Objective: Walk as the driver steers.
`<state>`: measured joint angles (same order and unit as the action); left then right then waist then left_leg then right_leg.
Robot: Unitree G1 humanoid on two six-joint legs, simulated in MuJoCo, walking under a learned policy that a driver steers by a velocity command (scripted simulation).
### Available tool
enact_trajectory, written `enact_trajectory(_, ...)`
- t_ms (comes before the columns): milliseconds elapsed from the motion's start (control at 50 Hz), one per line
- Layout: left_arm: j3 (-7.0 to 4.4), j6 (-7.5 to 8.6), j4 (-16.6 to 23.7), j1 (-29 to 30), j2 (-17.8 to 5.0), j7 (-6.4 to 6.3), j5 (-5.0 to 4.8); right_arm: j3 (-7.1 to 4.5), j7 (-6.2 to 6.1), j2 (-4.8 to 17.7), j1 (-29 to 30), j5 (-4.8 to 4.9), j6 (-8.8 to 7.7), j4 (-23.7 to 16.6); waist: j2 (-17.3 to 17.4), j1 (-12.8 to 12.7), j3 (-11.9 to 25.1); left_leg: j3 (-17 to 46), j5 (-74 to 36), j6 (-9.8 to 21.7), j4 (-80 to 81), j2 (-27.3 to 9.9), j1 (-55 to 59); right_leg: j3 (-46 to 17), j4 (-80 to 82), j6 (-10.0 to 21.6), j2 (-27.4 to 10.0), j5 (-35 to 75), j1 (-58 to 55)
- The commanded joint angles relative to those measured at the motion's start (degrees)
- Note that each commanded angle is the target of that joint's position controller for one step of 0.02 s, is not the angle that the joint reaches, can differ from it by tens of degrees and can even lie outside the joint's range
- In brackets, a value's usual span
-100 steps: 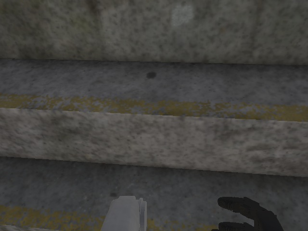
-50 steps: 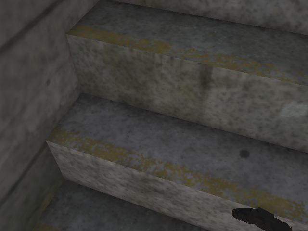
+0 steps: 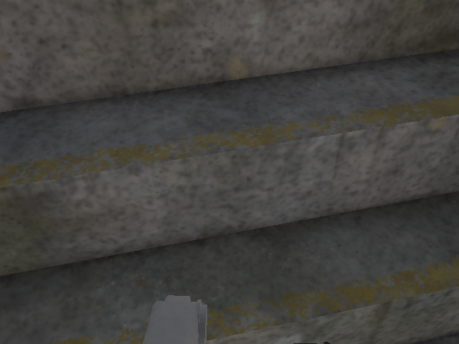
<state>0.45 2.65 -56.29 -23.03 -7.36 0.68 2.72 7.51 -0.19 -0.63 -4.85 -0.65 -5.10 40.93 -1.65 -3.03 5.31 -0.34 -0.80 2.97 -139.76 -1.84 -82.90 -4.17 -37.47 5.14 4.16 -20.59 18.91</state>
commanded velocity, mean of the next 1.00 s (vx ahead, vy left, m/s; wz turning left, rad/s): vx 0.50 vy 0.00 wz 0.16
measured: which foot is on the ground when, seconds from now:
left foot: up 0.00-0.20, down 0.22-0.64, up 0.66-1.00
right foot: down 0.00-0.22, up 0.24-0.66, down 0.68-1.00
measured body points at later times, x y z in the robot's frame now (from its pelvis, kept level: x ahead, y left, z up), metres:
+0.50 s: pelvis +0.09 +0.03 +0.15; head +0.05 +0.01 +0.60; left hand +0.23 +0.26 +0.05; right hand +0.18 -0.20 +0.00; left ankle +0.21 +0.17 -0.48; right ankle +0.08 -0.10 -0.36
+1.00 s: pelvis +0.08 -0.06 +0.01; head +0.06 -0.11 +0.46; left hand -0.11 +0.08 -0.12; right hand +0.35 -0.07 -0.05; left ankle +0.09 +0.09 -0.33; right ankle +0.02 -0.16 -0.73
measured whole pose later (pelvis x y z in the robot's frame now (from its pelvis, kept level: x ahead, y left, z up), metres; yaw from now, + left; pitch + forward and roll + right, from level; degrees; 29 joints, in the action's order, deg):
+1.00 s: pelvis +0.08 -0.06 +0.01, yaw +13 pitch +4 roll +2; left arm 1.5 3.2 -62.0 -37.0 -4.0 -3.1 3.6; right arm 6.4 0.3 0.5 4.0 2.2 -0.3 42.8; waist 3.4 -9.2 9.7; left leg 2.1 4.3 2.3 -134.0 -2.7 -79.5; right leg 13.9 -25.0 0.6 -5.5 -19.8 9.2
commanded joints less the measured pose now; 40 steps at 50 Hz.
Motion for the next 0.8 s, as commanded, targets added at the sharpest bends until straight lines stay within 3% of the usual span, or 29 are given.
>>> enact_trajectory(20,0.62,-0.25,-1.07,-6.32,-2.18,-0.48,-1.25,2.12,0.63,-2.00,20.44,0.37,-2.29,-10.34,-2.10,-2.07,-6.24,-4.00,1.58,-1.47,6.80,-2.38,-19.00,-22.85,21.37,5.53,-15.88,-2.82,-7.95)
enact_trajectory(60,1.30,-0.52,-1.69,-5.17,-2.01,-1.16,-0.78,2.53,0.61,-1.76,23.06,-0.09,-1.57,-12.03,-5.71,-0.61,-6.45,-5.78,1.25,-2.03,11.97,-4.00,-9.60,-19.50,26.43,8.23,-15.89,6.39,-1.16)
enact_trajectory(100,0.14,-1.58,-3.07,-6.39,-6.32,-3.60,-3.20,4.10,0.51,-2.53,27.36,-0.84,-1.03,-15.35,-4.75,0.56,-2.81,-10.00,9.49,-0.30,30.17,-3.23,10.03,-12.56,39.59,9.20,-17.15,17.73,3.34)
enact_trajectory(120,-0.19,-2.75,-3.65,-5.74,-6.88,-4.11,-3.80,3.51,-0.38,-1.66,24.89,-1.08,-0.60,-14.32,-5.28,2.50,1.05,-11.02,18.62,1.84,42.21,-1.77,31.00,-5.30,37.04,8.52,-15.24,40.61,8.03)
enact_trajectory(160,-1.36,-0.96,-6.41,-9.82,-12.80,-3.29,-3.46,-1.93,-0.09,6.86,9.41,-0.32,-0.09,-8.90,-14.27,9.20,13.17,-14.58,38.28,2.35,54.44,6.33,53.15,-1.24,24.15,10.69,-16.70,109.28,-7.60)
enact_trajectory(180,-1.73,0.15,-7.47,-14.71,-10.13,-2.41,-4.12,-3.14,0.54,7.98,7.23,-0.68,-0.84,-7.72,-10.87,5.73,17.31,-3.69,36.84,5.33,59.84,1.91,67.66,-1.66,11.65,9.82,-15.87,120.08,-0.93)
enact_trajectory(200,-1.64,2.16,-6.71,-13.83,-11.41,-1.16,-2.79,-5.29,0.34,12.38,-5.29,-1.58,0.08,-4.41,-4.17,9.58,26.77,10.51,46.23,6.76,66.54,-0.84,76.40,-1.84,3.46,11.12,-15.40,116.66,0.75)
enact_trajectory(220,-1.63,3.47,-5.12,-10.16,-11.83,0.65,-2.21,-6.80,0.26,15.21,-15.87,-2.62,2.01,1.14,4.19,11.81,32.24,13.26,50.86,6.02,72.15,1.37,81.83,-1.76,1.06,11.94,-14.32,102.35,2.34)
enact_trajectory(240,-1.03,3.56,-3.40,-5.42,-8.00,1.77,-1.73,-8.63,0.18,17.04,-17.72,-2.20,4.06,7.95,18.00,10.16,31.03,15.58,48.66,6.54,74.59,0.45,82.58,1.74,-8.92,10.62,-9.57,71.71,9.39)
enact_trajectory(260,-0.99,3.33,-1.40,5.08,-6.06,2.86,-2.49,-9.02,0.33,17.09,-16.44,-2.75,6.14,11.60,23.43,11.49,23.63,23.37,45.23,10.54,84.55,-3.72,70.77,4.21,-34.63,8.18,-4.38,33.81,12.62)
enact_trajectory(280,-1.74,2.28,3.76,15.48,-5.26,3.67,-5.75,-7.83,0.19,14.35,-5.62,-4.32,7.04,7.97,15.69,9.20,15.97,37.69,63.98,12.16,97.50,-7.41,55.84,-6.84,-66.25,5.95,-0.40,15.95,20.47)
enact_trajectory(300,-0.56,1.01,10.48,19.26,-0.47,3.50,-6.05,-6.99,-0.46,11.18,3.31,-3.43,6.51,6.40,10.78,4.15,5.85,37.81,71.21,10.75,99.16,-8.98,41.05,-9.84,-76.86,5.44,0.72,4.05,26.10)
enact_trajectory(320,0.10,-0.68,10.66,11.42,2.84,2.21,-4.71,-6.71,-0.50,8.38,9.25,-0.79,5.24,7.12,7.43,-2.00,-4.20,33.57,72.38,9.21,95.08,-11.45,30.94,-8.92,-79.12,3.76,-1.46,-0.75,30.28)
enact_trajectory(340,-0.09,-1.24,9.59,4.80,-0.68,1.39,-4.03,-6.60,-0.24,7.04,7.26,-0.48,4.44,9.21,1.59,-4.07,-5.47,26.55,69.40,6.65,93.31,-9.20,28.48,-4.94,-74.83,2.13,-1.66,3.24,28.02)
enact_trajectory(360,0.19,-1.83,9.07,2.63,-1.43,0.57,-4.05,-6.53,0.00,7.51,6.94,-1.31,3.92,11.23,2.28,-5.34,-7.38,20.91,65.43,5.18,95.11,-7.86,25.87,-1.38,-74.12,0.44,-1.85,6.94,27.30)
enact_trajectory(460,0.51,-3.58,8.70,0.49,-4.34,-2.01,-5.29,-7.62,-0.81,14.30,10.53,-3.69,2.92,10.16,8.15,-7.28,-5.36,18.36,62.78,8.46,97.23,-7.54,20.77,3.09,-67.07,-4.40,-4.56,17.90,23.02)
enact_trajectory(520,0.98,-2.77,10.05,2.35,-5.76,-2.03,-4.62,-7.16,-1.08,15.52,12.41,-2.85,2.45,5.49,9.12,-5.80,-1.48,19.57,59.02,9.82,92.62,-7.31,20.93,4.19,-57.09,-4.86,-6.63,18.22,17.90)
enact_trajectory(580,1.32,-2.63,9.37,-4.58,-6.17,-1.82,-2.59,-6.93,-2.40,13.34,15.43,-2.30,2.73,0.09,8.26,-6.80,2.14,18.34,53.87,7.53,80.63,-6.50,17.45,3.58,-30.62,-0.28,-10.45,20.87,4.06)
enact_trajectory(600,1.66,-2.87,8.12,-7.02,-6.60,-1.14,0.35,-6.15,-3.12,10.82,17.96,-1.03,3.55,-1.87,8.00,-8.16,1.80,10.27,47.95,3.39,76.24,-1.08,13.88,8.73,-10.34,2.30,-9.84,28.86,-6.65)
enact_trajectory(620,2.19,-3.33,3.47,-15.17,-2.58,-1.08,1.34,-5.10,-3.37,8.59,23.00,-0.61,4.35,-4.03,7.87,-11.98,1.67,2.90,43.05,1.63,70.10,-0.94,21.54,17.25,8.23,3.11,-8.33,39.41,-7.36)
enact_trajectory(640,2.52,-3.23,0.23,-15.53,-1.36,-0.86,0.28,-3.80,-3.44,5.86,20.71,-0.76,4.40,-6.14,6.88,-8.38,2.21,3.38,40.50,1.70,62.35,-2.46,27.29,20.46,18.52,3.75,-9.45,42.84,-7.62)
enact_trajectory(660,2.75,-2.70,-2.16,-12.62,-0.24,-0.52,-3.62,-2.77,-2.90,2.17,11.23,-0.59,4.91,-5.23,2.33,-2.48,2.98,4.53,41.70,2.33,47.14,-2.61,29.59,14.84,26.06,4.40,-12.40,39.09,-8.36)
enact_trajectory(680,3.38,-0.93,-2.16,-8.99,0.74,-0.07,-1.38,-2.53,-1.17,-1.95,2.37,0.46,3.86,-4.10,-3.00,2.44,5.85,0.80,32.73,0.89,20.22,3.95,25.40,4.47,23.59,3.07,-17.01,41.55,-10.91)
enact_trajectory(700,3.50,-0.22,-1.38,-0.33,-2.18,0.29,2.11,-2.68,0.37,-6.00,-1.85,1.12,2.29,-2.40,-3.43,8.91,4.71,10.05,29.96,2.24,-5.73,6.79,9.91,1.28,7.35,-5.97,-16.94,58.42,-15.43)
enact_trajectory(720,-0.92,-0.59,-2.43,-6.21,-12.45,1.81,3.12,-3.03,2.52,-4.36,-8.86,1.42,-0.04,-0.38,-6.50,9.67,10.27,5.33,30.85,-1.13,-19.87,6.34,-0.77,-5.19,0.55,-4.96,-22.23,70.91,-26.49)
enact_trajectory(740,-3.09,-2.03,-2.69,-9.75,-16.57,1.89,1.23,-2.02,2.64,-2.62,-2.06,2.43,-0.90,-3.33,-8.26,6.70,7.92,2.81,27.61,-3.76,-17.08,3.73,-13.54,-9.26,5.07,-2.15,-24.39,59.23,-32.82)
enact_trajectory(760,-3.42,-2.68,-1.80,-10.82,-16.04,0.18,0.20,-0.58,2.92,-3.02,12.52,3.28,-1.89,-6.47,-6.18,1.48,1.65,6.33,22.07,-4.30,-7.90,-2.24,-23.31,-14.40,10.79,2.85,-29.08,35.71,-34.13)
enact_trajectory(780,-2.64,-1.22,-2.12,-12.52,-12.50,-2.07,2.89,0.55,2.47,-4.89,24.30,3.16,-0.90,-8.31,-2.63,-4.13,-1.17,6.82,9.93,-4.42,-4.99,-4.65,-24.01,-27.68,20.08,3.15,-31.93,3.11,-25.81)
enact_trajectory(800,-1.47,0.28,-2.31,-12.86,-8.66,-4.01,3.13,-0.43,1.86,-2.02,29.61,3.32,0.12,-8.13,-0.55,-5.95,-5.72,9.15,8.84,-5.56,-7.06,-4.45,-24.73,-31.90,25.26,4.80,-34.35,0.70,-22.08)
